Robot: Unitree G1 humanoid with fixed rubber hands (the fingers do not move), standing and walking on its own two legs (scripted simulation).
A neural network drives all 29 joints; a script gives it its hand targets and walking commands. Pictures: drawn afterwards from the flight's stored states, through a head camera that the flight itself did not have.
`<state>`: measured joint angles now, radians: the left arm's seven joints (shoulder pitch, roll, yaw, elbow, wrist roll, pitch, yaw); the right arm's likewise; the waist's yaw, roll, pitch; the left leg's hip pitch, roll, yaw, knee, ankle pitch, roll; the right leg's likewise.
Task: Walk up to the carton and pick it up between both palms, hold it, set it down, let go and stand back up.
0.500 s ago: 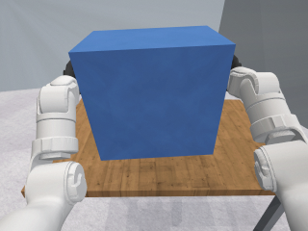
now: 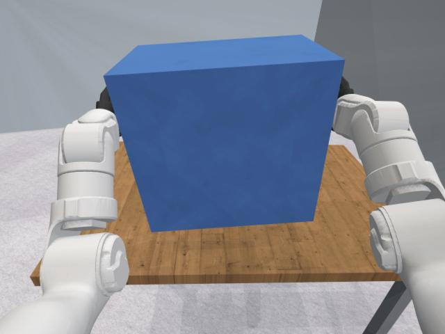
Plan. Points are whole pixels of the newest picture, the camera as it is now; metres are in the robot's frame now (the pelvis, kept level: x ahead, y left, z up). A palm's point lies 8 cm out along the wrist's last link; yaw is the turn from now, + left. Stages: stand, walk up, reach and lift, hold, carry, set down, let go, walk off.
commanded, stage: hold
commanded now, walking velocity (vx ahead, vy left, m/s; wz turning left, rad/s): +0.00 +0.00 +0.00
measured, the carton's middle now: (226, 133) +0.38 +0.00 +0.27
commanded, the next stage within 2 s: none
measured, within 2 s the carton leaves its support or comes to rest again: neither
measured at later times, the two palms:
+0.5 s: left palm (108, 121) +0.37 +0.20 +0.30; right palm (336, 108) +0.37 -0.18 +0.33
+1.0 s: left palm (105, 123) +0.36 +0.20 +0.29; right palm (333, 112) +0.37 -0.18 +0.32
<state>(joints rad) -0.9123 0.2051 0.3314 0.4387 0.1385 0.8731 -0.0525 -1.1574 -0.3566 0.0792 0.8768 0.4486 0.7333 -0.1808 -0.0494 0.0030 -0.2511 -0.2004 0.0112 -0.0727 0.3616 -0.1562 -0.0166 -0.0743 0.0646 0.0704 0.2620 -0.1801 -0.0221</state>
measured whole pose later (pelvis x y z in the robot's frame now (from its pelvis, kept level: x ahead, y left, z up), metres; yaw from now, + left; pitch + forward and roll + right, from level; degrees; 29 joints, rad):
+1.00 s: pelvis +0.01 +0.00 +0.00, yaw +1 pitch +0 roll -1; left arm -0.88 0.21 0.32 0.38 0.13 0.89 -0.04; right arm -1.10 -0.35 0.07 0.81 0.46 0.73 -0.19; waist -0.05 -0.01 -0.25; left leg -0.20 0.01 -0.09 0.37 -0.17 -0.02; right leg -0.06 0.06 0.06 0.26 -0.19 -0.03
